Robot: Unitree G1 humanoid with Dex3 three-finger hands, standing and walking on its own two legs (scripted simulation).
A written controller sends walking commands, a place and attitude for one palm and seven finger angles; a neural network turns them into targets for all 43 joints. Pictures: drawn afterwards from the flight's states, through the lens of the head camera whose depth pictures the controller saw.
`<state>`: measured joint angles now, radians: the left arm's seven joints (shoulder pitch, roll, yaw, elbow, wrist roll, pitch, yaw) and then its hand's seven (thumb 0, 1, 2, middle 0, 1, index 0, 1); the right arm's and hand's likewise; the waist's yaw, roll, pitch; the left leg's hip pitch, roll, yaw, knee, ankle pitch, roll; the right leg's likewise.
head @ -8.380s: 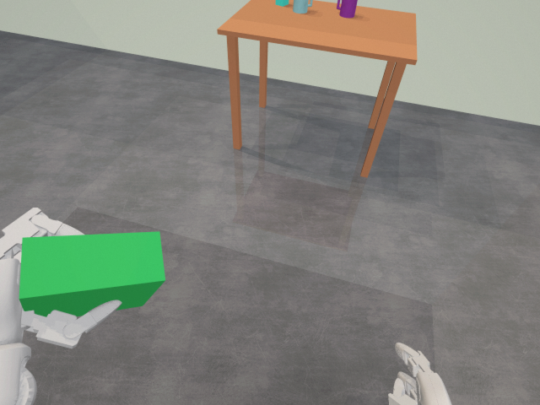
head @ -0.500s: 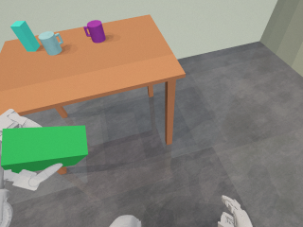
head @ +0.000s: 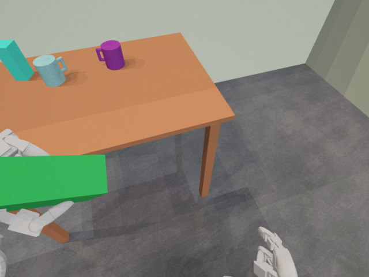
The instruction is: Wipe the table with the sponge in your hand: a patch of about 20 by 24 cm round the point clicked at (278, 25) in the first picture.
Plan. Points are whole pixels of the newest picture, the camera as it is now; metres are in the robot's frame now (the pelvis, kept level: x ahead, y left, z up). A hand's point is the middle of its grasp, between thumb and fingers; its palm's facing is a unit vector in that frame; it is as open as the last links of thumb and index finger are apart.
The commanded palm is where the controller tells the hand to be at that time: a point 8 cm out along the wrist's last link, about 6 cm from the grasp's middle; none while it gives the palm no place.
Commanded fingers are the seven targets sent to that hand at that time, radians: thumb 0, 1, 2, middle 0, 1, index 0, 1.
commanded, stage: take the last steps up to it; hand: left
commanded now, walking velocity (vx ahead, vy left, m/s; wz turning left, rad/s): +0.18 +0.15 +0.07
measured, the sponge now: (68, 182) +0.23 +0.19 +0.16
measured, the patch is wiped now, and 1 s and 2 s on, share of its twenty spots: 0.00 0.00 0.00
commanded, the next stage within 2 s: come to a stop and stand still in 0.28 s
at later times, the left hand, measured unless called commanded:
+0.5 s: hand (4, 149) +0.28 +0.31 +0.18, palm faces +0.42 -0.80 -0.43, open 9.9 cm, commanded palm +0.21 +0.34 +0.19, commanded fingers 0.00 0.10 1.30 -1.20 -1.60 -1.20 -1.60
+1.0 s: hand (37, 157) +0.28 +0.27 +0.15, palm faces +0.27 -0.88 -0.38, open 9.9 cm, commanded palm +0.22 +0.32 +0.19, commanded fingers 0.00 0.10 1.30 -1.20 -1.60 -1.20 -1.60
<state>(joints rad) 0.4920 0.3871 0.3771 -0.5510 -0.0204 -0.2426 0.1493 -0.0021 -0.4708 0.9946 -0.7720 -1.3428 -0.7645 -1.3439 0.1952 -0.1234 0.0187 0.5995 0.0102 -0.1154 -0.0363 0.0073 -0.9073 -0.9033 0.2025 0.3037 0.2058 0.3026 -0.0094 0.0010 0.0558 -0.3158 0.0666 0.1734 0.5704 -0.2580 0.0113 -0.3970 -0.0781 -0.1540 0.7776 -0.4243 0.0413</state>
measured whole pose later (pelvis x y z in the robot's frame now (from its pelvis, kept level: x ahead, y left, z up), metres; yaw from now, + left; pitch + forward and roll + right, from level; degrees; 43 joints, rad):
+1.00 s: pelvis +0.05 +0.05 +0.01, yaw -2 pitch -1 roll +0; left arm 0.45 0.34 0.30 -0.44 -0.02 -0.17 0.08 0.00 -0.47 1.00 -0.77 -1.34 -0.77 -1.34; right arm 0.24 -0.25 0.00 0.58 -0.01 -0.12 -0.04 0.01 -0.91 -0.90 0.20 0.30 0.21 0.30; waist 0.00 -0.02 0.04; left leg -0.26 0.03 0.06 0.48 -0.20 0.00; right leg -0.22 0.04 -0.06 0.47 -0.23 -0.05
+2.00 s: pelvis +0.07 +0.10 +0.02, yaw -1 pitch +0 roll -1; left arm 0.43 0.35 0.33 -0.45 -0.04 -0.15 0.12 0.00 -0.47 1.00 -0.78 -1.34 -0.77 -1.35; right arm 0.20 -0.20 0.03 0.56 -0.01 -0.08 -0.05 0.01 -0.91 -0.90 0.20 0.30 0.21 0.30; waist 0.02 -0.01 0.04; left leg -0.22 -0.03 0.06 0.40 -0.18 0.06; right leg -0.16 -0.02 -0.06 0.35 -0.18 0.01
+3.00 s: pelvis +0.11 +0.12 -0.01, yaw -1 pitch -1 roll -1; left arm 0.46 0.38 0.36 -0.51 -0.04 -0.20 0.13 0.00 -0.47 1.00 -0.78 -1.35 -0.77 -1.35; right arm 0.22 -0.21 0.01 0.55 0.00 -0.05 -0.01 0.01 -0.91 -0.90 0.20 0.30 0.21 0.30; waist -0.02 0.04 0.05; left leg -0.30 -0.05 0.08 0.72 -0.37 0.08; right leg -0.25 -0.03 -0.11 0.63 -0.35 -0.01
